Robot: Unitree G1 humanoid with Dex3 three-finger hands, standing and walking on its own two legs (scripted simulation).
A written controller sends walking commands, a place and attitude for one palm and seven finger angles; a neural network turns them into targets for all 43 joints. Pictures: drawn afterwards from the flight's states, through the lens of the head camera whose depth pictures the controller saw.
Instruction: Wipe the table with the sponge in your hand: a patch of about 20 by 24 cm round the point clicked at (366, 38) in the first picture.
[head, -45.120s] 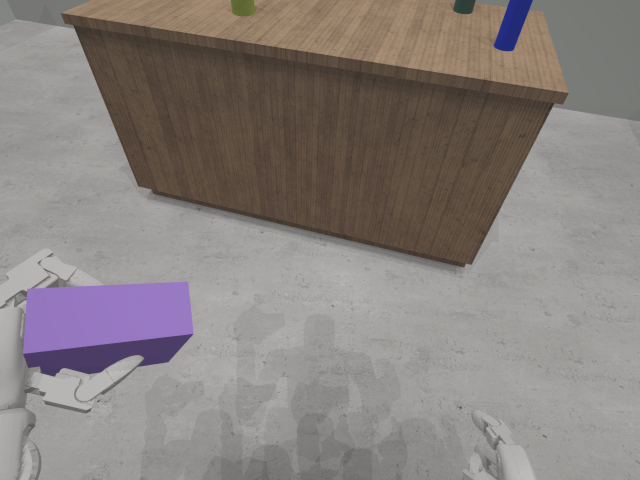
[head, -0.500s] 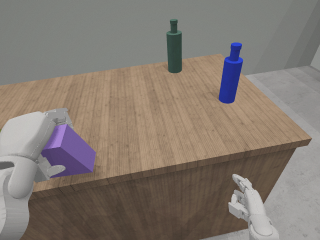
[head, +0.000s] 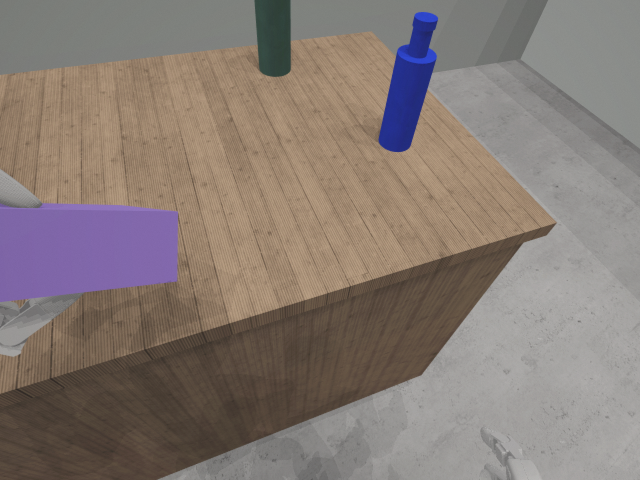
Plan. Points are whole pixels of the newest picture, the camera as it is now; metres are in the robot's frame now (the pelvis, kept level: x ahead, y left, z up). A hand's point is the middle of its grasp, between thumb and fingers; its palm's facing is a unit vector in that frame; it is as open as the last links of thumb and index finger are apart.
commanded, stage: step back with the hand held close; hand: left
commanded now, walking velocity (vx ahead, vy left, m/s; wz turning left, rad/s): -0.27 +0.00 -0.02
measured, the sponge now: (89, 240) +0.26 +0.19 +0.24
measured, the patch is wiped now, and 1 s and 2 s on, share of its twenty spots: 0.90 0.90 0.90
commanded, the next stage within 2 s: stop stepping back and stand still in 0.96 s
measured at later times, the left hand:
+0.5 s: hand out of the picture +0.13 +0.25 +0.27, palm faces +0.54 -0.81 -0.22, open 9.4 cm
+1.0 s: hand out of the picture +0.04 +0.19 +0.27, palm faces +0.36 -0.84 -0.40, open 9.4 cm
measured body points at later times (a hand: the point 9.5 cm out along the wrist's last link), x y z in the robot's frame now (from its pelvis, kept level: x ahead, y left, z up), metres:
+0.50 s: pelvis -0.07 +0.01 -0.02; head -0.08 +0.03 +0.43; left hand +0.10 +0.30 +0.28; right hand +0.13 -0.21 -0.08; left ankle -0.03 +0.13 -0.72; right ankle +0.02 -0.13 -0.73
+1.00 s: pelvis -0.19 -0.02 +0.00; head -0.17 +0.00 +0.45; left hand +0.02 +0.23 +0.29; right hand -0.01 -0.26 -0.07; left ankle -0.20 +0.11 -0.66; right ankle -0.14 -0.14 -0.73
